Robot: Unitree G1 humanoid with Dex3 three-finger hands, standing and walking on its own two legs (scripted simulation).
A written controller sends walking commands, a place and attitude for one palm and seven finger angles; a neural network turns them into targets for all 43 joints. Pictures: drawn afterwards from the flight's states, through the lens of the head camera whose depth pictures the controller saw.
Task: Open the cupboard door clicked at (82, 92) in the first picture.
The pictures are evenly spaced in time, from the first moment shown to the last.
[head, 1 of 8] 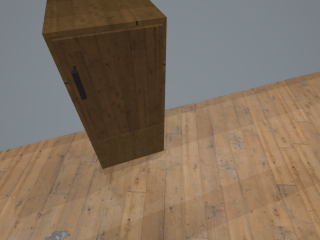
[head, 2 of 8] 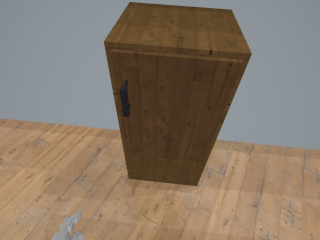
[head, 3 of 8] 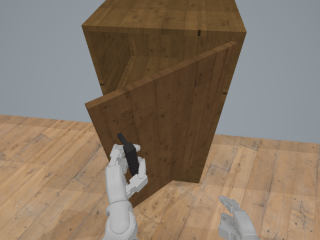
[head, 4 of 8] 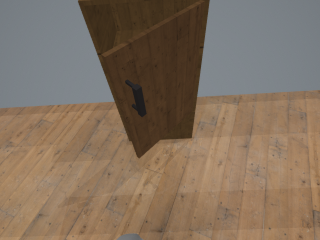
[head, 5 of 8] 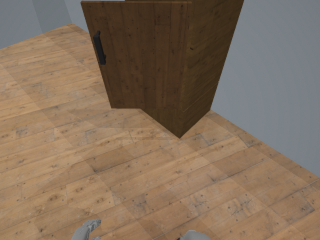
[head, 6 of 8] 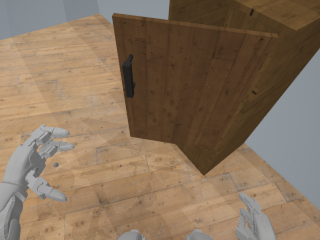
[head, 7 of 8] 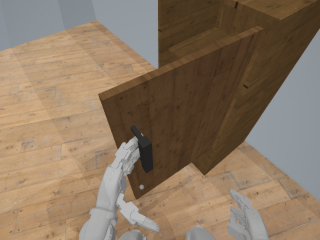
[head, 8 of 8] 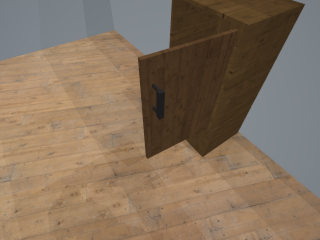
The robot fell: no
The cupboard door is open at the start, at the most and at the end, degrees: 0 87 85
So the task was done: yes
